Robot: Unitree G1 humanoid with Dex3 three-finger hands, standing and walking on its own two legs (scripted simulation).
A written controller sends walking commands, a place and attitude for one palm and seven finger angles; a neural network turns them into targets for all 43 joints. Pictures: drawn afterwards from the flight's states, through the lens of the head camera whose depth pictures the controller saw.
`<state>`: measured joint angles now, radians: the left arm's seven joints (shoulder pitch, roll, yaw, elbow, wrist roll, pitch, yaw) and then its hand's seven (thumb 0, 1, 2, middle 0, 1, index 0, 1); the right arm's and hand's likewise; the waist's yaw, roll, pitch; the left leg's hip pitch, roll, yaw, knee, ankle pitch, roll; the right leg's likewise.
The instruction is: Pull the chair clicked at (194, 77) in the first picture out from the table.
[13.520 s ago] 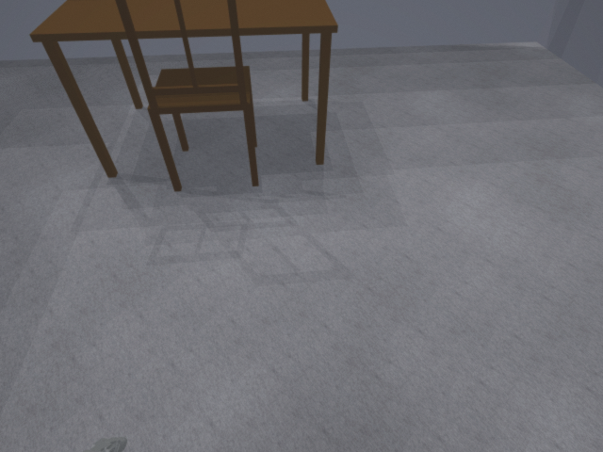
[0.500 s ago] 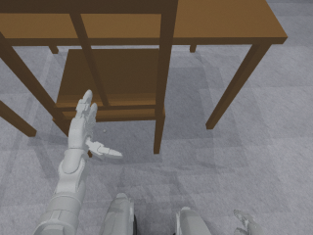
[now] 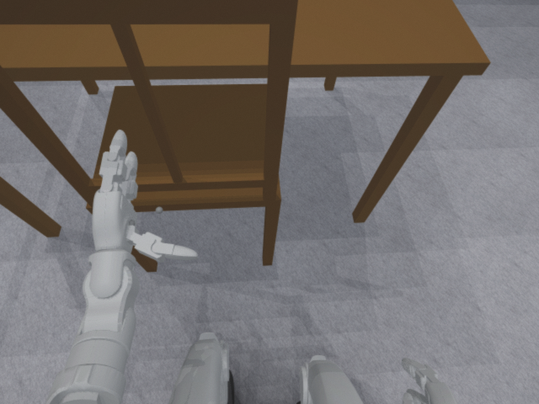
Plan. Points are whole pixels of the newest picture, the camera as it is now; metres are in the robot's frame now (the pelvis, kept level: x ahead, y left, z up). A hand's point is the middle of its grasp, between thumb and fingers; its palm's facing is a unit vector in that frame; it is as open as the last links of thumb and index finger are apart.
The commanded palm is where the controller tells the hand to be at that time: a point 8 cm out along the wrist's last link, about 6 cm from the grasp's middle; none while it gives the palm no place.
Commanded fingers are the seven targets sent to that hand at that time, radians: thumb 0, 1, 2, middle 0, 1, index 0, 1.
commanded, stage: aim the fingers beside a spindle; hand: left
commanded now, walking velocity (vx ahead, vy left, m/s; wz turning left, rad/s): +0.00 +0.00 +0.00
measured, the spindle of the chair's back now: (156, 121) +0.52 +0.19 +0.06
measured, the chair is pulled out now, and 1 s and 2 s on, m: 0.00 0.00 0.00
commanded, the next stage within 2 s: push the fingers through the gap in 0.36 s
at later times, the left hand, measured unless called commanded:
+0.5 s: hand (163, 219) +0.37 +0.17 +0.02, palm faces +0.04 -1.00 -0.02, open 16.9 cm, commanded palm +0.36 +0.21 +0.02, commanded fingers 0.00 -0.50 0.30 -0.06 -0.08 -0.06 -0.08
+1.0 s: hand (168, 191) +0.42 +0.16 +0.02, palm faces +0.10 -1.00 -0.01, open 16.9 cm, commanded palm +0.40 +0.21 +0.02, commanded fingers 0.00 -0.50 0.30 -0.06 -0.08 -0.06 -0.08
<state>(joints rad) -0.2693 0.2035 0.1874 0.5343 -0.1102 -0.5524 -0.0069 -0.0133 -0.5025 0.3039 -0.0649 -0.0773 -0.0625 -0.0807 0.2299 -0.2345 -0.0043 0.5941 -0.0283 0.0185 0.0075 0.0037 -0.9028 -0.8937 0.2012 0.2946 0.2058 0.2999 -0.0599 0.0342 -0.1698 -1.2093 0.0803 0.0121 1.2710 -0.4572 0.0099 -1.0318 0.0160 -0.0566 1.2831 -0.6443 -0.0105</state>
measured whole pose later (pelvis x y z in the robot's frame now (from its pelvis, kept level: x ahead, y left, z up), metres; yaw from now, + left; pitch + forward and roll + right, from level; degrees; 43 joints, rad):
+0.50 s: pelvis +0.00 +0.00 +0.00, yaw +0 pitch +22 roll -3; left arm -0.29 0.22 0.15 0.63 -0.17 -0.45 -0.10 -0.01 -0.50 0.30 -0.06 -0.08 -0.06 -0.08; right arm 0.24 -0.24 0.00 0.59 0.00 0.03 0.01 0.00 -0.90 -0.89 0.20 0.29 0.21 0.30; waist -0.05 0.05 -0.18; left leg -1.20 0.07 0.01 1.26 -0.45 0.01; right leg -1.02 0.01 -0.06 1.27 -0.64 -0.01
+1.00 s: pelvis +0.00 +0.00 +0.00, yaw +0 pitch +24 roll -3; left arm -0.46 0.23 0.24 0.75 -0.13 -0.50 -0.05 -0.01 -0.50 0.30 -0.06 -0.08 -0.06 -0.08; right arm 0.27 -0.24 0.01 0.63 -0.03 0.03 0.00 0.00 -0.90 -0.89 0.20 0.29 0.21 0.30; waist -0.08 0.04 -0.18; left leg -1.25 0.08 0.01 1.28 -0.45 0.01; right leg -1.08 0.02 -0.05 1.29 -0.64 -0.01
